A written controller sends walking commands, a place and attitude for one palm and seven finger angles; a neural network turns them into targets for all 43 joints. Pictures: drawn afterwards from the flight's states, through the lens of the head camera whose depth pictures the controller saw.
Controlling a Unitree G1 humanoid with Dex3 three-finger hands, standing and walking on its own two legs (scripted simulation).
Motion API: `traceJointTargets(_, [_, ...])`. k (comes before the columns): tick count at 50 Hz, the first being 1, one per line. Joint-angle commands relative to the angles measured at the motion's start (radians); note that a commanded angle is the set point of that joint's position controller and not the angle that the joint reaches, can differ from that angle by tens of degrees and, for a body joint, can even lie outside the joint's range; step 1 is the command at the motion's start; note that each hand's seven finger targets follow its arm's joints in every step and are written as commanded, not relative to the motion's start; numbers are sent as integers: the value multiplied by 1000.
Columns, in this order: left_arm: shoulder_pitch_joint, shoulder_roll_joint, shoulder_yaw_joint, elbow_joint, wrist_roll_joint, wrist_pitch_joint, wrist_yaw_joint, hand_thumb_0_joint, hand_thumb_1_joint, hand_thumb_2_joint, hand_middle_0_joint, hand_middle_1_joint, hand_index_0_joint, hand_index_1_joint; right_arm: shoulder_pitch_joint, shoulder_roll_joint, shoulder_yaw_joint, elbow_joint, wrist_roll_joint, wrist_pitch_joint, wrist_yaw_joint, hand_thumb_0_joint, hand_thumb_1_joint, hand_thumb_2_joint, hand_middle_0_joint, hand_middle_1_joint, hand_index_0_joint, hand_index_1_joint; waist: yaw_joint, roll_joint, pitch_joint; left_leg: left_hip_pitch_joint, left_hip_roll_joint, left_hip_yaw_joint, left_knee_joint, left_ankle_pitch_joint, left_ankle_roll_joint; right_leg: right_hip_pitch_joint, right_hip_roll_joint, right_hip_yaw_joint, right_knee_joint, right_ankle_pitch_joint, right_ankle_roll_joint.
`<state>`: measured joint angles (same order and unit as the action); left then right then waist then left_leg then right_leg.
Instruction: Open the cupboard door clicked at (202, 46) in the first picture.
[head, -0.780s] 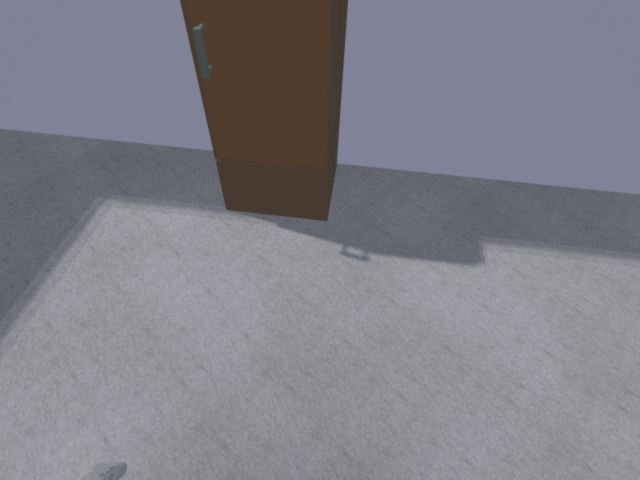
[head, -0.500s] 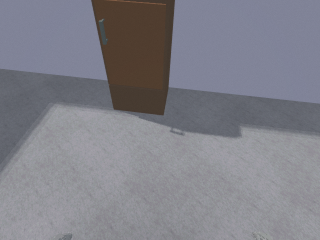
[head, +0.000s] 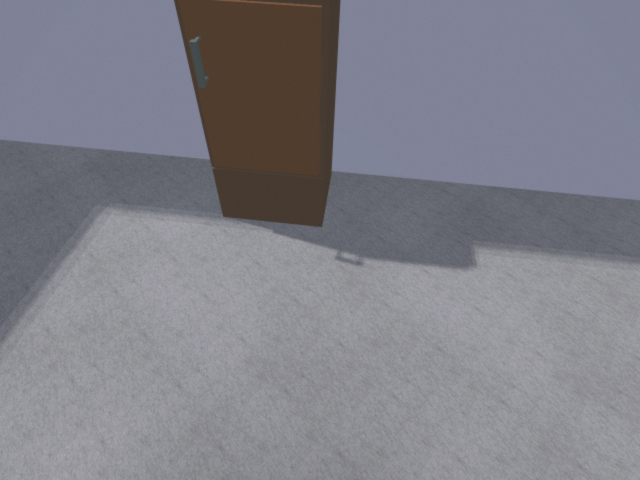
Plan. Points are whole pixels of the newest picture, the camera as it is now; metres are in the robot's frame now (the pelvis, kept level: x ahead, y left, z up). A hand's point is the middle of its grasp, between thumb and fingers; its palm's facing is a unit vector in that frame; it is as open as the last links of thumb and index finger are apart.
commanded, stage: stand and wait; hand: left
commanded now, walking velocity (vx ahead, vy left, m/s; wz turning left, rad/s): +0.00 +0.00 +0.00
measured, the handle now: (200, 61) +1.27 +0.45 -0.04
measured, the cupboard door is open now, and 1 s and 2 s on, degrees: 0 0 0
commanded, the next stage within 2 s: look at it before walking up in 0.16 s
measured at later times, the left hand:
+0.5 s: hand out of the picture +0.07 +0.25 -0.16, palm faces -0.04 -0.94 -0.33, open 7.4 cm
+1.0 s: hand out of the picture +0.07 +0.25 -0.16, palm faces -0.01 -0.94 -0.34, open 7.4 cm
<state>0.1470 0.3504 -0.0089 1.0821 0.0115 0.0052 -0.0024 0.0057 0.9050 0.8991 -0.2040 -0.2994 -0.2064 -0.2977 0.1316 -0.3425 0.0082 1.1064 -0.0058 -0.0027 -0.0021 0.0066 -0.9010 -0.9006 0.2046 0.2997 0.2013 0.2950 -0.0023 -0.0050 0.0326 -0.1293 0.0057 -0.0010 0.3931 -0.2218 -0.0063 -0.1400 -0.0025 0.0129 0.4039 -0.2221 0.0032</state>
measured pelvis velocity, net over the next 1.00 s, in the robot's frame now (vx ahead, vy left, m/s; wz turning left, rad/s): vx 0.00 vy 0.00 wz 0.03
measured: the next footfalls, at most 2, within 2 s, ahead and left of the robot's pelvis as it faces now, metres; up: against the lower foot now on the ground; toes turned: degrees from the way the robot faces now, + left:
right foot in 1.78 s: +0.30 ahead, -0.02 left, +0.00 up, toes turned +23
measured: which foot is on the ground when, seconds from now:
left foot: down 0.00-1.00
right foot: down 0.00-1.00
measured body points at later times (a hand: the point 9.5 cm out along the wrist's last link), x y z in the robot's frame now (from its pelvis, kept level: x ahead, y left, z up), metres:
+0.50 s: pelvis -0.01 +0.00 +0.00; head -0.01 +0.00 +0.45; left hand +0.07 +0.29 -0.13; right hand +0.07 -0.30 -0.13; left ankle +0.00 +0.12 -0.74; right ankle +0.00 -0.12 -0.74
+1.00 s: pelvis +0.00 +0.00 +0.00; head +0.01 +0.00 +0.45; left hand +0.07 +0.30 -0.13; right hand +0.08 -0.29 -0.13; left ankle +0.00 +0.12 -0.74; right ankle +0.00 -0.12 -0.74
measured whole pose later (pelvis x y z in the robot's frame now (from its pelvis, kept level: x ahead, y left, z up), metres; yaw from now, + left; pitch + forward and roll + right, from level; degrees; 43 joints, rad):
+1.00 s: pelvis +0.00 +0.00 +0.00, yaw +2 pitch -1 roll +0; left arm 0.13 0.34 0.00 1.06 0.01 0.01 0.01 0.00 0.91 0.90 -0.20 -0.30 -0.21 -0.30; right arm 0.12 -0.33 0.00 1.09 -0.01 0.01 0.00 0.01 -0.90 -0.90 0.20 0.30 0.20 0.29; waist -0.01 0.00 0.04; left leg -0.17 0.00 -0.02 0.41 -0.22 -0.01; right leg -0.17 -0.01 -0.01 0.42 -0.23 0.01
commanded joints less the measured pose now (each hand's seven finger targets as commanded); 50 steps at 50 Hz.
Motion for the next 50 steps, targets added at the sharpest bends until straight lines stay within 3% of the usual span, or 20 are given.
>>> traceJointTargets(1, [-57, 203, 43, -70, -2, -28, 13, 0, 900, 900, -200, -300, -200, -300, -59, -206, -43, -66, -3, -27, -10, 0, -900, -900, 200, 300, 200, 300, 4, -4, -35, -27, 105, -96, -79, 74, 36, -25, -115, 105, -87, 45, -36])
traceJointTargets(44, [-50, 203, 43, -59, 0, -32, 14, 0, 900, 900, -200, -300, -200, -300, -67, -211, -43, -59, -1, -30, -9, 0, -900, -900, 200, 300, 200, 300, 4, 5, -56, 1, 113, -102, -83, 166, 35, 1, -121, 85, -81, 152, -30])
traceJointTargets(46, [-35, 177, 45, -66, -1, -22, 19, 0, 900, 900, -200, -300, -200, -300, -55, -180, -40, -68, -2, -21, -5, 0, -900, -900, 200, 300, 200, 300, 7, 13, -58, -29, 110, -106, -50, 209, 33, 10, -128, 63, -41, 175, -23])
traceJointTargets(48, [11, 103, 34, -68, -3, -1, 27, 0, 900, 900, -200, -300, -200, -300, -21, -100, -27, -73, -5, -2, -2, 0, -900, -900, 200, 300, 200, 300, 12, 12, -64, -77, 102, -102, -4, 226, 23, 10, -140, 43, 0, 180, -6])
traceJointTargets(50, [34, 103, 41, -87, 0, 10, 32, 0, 900, 900, -200, -300, -200, -300, -4, -88, -33, -95, -6, 12, -1, 0, -900, -900, 200, 300, 200, 300, 17, -13, -62, -136, 89, -107, 50, 233, 22, 14, -162, 45, 25, 190, -10])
